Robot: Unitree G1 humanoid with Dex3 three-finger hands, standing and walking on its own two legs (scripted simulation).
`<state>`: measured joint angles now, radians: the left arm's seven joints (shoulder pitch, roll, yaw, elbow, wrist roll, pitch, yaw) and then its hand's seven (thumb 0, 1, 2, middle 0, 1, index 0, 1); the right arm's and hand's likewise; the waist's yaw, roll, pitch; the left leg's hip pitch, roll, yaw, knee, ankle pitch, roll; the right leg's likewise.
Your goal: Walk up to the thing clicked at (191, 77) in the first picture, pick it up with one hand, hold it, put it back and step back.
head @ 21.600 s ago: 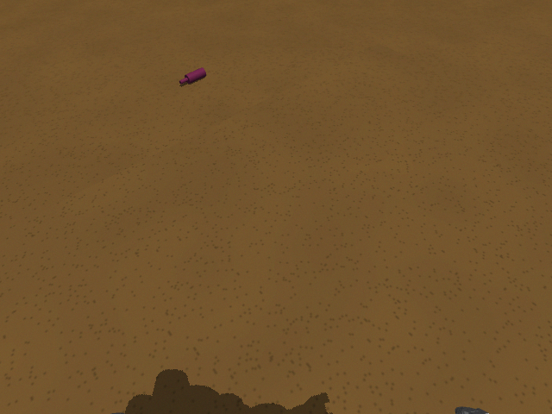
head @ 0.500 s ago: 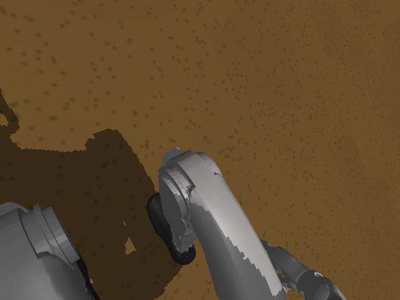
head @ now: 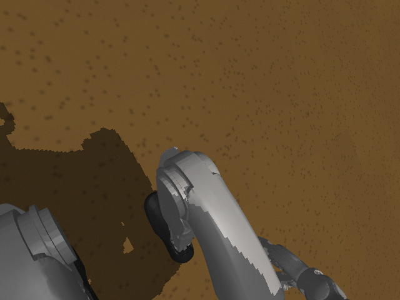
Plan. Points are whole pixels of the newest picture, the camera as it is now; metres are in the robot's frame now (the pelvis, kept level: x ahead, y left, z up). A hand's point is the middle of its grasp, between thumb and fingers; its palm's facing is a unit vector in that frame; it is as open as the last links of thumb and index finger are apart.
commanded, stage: close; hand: left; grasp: from above
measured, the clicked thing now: out of the picture +0.45 +0.39 -0.28
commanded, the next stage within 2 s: settle in 1.08 s
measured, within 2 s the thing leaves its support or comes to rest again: leaves its support in 1.50 s
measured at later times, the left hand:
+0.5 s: hand out of the picture +0.44 +0.35 -0.25, palm faces -0.41 -0.16 -0.90, open 10.4 cm
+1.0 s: hand out of the picture +0.45 +0.36 -0.24, palm faces -0.41 -0.16 -0.90, open 9.4 cm
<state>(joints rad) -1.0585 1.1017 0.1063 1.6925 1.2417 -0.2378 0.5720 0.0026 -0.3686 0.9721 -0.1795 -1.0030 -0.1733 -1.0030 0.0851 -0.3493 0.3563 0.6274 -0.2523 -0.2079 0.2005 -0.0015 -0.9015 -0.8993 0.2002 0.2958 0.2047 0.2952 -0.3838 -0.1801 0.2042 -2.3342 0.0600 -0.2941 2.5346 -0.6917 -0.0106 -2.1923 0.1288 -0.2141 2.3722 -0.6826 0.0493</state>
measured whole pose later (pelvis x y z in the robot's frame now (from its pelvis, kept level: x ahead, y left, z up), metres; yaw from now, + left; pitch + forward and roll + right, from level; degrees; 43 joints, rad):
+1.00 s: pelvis +0.00 +0.00 +0.00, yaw +0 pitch +26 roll -15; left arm -1.05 1.10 0.10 1.68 1.22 -0.23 0.56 0.01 0.12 0.52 -0.57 -0.76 -0.62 -0.68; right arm 0.08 -0.35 0.37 0.62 -0.26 -0.20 0.20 0.00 -0.90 -0.90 0.20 0.30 0.20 0.30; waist -0.38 -0.18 0.21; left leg -2.33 0.06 -0.30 2.53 -0.69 -0.01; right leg -2.19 0.13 -0.22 2.37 -0.68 0.05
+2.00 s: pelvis +0.00 +0.00 +0.02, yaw +4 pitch +31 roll -11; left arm -0.94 0.86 0.06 1.29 1.17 -0.15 0.25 -0.01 0.10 0.42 -0.73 -0.56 -0.78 -0.49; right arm 0.14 -0.31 0.18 0.63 -0.13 -0.07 0.19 0.00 -0.91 -0.90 0.20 0.30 0.20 0.30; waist -0.26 -0.04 0.03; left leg -2.35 0.04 -0.21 2.43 -0.65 -0.01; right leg -2.21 0.08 -0.15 2.33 -0.69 0.03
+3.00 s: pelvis +0.00 +0.00 +0.19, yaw +12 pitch +30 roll -5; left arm -0.53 0.61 -0.04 0.75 1.00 -0.06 0.04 0.00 0.16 0.33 -0.72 -0.56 -0.77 -0.49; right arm 0.16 -0.25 0.01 0.64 0.01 0.06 0.01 0.00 -0.90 -0.90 0.20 0.30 0.21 0.30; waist -0.10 0.04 -0.17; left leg -1.80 0.04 -0.08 1.85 -0.58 0.01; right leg -1.71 0.05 -0.05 1.81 -0.63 0.02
